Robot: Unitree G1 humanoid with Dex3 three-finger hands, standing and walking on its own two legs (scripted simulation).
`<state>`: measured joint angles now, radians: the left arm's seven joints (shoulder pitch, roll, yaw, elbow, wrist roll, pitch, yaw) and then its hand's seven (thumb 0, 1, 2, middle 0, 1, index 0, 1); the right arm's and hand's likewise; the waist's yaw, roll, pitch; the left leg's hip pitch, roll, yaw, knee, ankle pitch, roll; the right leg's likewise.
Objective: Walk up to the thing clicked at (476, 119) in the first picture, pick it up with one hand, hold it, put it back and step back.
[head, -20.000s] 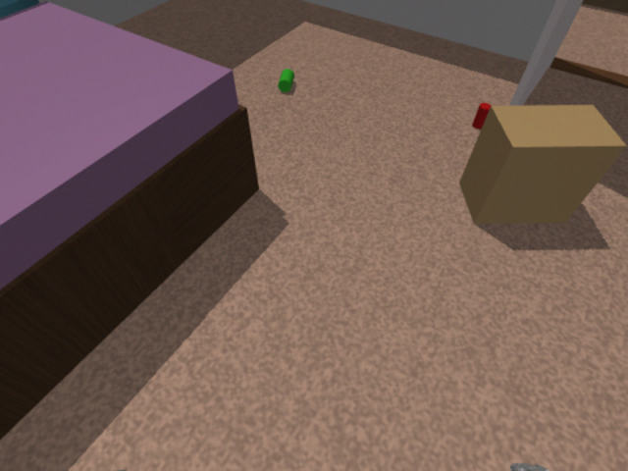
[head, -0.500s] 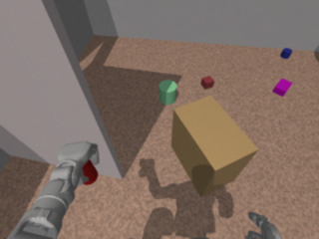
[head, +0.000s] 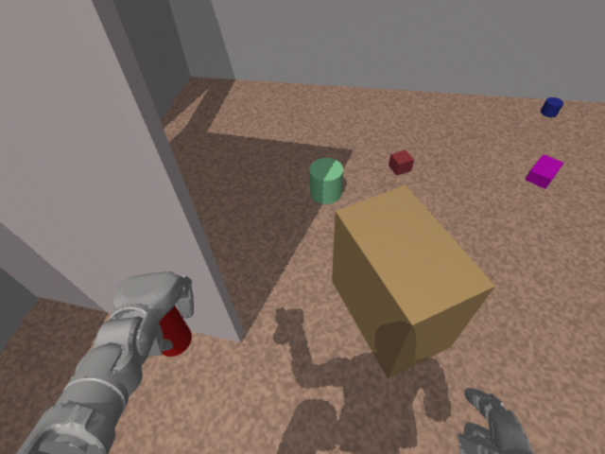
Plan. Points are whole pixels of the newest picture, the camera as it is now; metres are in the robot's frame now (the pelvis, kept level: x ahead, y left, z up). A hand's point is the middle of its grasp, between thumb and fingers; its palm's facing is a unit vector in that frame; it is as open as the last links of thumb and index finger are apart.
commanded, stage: hold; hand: left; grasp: from above
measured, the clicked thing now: (163, 324) +0.31 +0.23 -0.08
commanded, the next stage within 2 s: crouch in 0.96 s
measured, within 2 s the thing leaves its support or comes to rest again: neither
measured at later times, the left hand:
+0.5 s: hand (156, 323) +0.29 +0.22 -0.03, palm faces -0.44 -0.06 -0.90, open 8.0 cm
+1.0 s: hand (158, 322) +0.29 +0.22 -0.03, palm faces -0.45 -0.06 -0.89, open 7.9 cm
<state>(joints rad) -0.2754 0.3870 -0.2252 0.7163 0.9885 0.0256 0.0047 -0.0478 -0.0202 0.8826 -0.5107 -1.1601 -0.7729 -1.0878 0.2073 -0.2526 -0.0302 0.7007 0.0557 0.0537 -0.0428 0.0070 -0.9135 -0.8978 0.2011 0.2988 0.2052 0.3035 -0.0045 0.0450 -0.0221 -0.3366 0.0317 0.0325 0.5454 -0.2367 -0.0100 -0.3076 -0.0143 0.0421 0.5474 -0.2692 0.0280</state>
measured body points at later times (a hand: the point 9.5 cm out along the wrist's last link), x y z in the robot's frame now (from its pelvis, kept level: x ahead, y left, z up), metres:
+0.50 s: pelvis -0.01 +0.00 +0.00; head +0.00 -0.02 +0.45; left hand +0.31 +0.22 +0.02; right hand +0.15 -0.25 -0.11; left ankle +0.03 +0.13 -0.73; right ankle +0.01 -0.14 -0.73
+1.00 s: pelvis +0.00 +0.00 +0.01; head +0.00 -0.03 +0.45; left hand +0.31 +0.22 +0.02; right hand +0.16 -0.25 -0.11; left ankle +0.03 +0.13 -0.73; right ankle +0.01 -0.14 -0.73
